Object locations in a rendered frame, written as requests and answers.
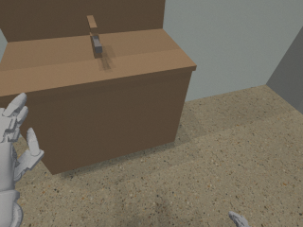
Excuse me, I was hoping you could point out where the left robot forearm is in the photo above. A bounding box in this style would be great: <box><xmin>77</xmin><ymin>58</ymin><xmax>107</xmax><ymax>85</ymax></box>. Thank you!
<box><xmin>0</xmin><ymin>189</ymin><xmax>24</xmax><ymax>227</ymax></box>

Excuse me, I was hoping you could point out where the tap lever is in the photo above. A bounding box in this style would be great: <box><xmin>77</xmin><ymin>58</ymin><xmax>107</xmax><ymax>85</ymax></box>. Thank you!
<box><xmin>92</xmin><ymin>36</ymin><xmax>103</xmax><ymax>53</ymax></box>

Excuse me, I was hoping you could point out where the robot right hand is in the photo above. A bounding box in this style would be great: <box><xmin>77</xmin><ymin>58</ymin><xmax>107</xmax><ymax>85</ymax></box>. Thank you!
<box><xmin>228</xmin><ymin>211</ymin><xmax>252</xmax><ymax>227</ymax></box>

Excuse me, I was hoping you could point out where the counter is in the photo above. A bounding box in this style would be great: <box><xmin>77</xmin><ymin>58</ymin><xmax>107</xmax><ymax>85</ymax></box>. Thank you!
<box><xmin>0</xmin><ymin>0</ymin><xmax>197</xmax><ymax>175</ymax></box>

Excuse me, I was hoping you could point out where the robot left hand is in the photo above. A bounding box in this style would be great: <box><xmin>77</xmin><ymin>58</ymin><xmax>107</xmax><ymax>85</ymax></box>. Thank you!
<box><xmin>0</xmin><ymin>93</ymin><xmax>45</xmax><ymax>192</ymax></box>

